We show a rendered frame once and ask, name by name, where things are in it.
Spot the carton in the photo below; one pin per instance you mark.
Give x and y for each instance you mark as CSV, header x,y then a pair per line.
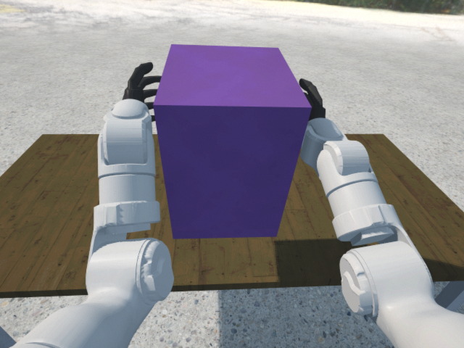
x,y
230,125

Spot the robot left forearm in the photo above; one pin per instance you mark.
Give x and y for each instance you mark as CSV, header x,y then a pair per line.
x,y
126,171

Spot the right robot upper arm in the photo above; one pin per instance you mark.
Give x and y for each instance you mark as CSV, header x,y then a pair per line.
x,y
390,284

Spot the table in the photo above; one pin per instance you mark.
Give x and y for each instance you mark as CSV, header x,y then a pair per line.
x,y
48,195

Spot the robot right hand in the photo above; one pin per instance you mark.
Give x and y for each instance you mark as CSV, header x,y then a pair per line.
x,y
314,99

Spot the robot right forearm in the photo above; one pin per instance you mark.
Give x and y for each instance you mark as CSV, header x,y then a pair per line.
x,y
361,214

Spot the left robot upper arm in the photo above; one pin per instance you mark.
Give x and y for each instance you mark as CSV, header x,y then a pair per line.
x,y
125,279

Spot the robot left hand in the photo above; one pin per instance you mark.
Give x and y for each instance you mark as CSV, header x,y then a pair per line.
x,y
137,83

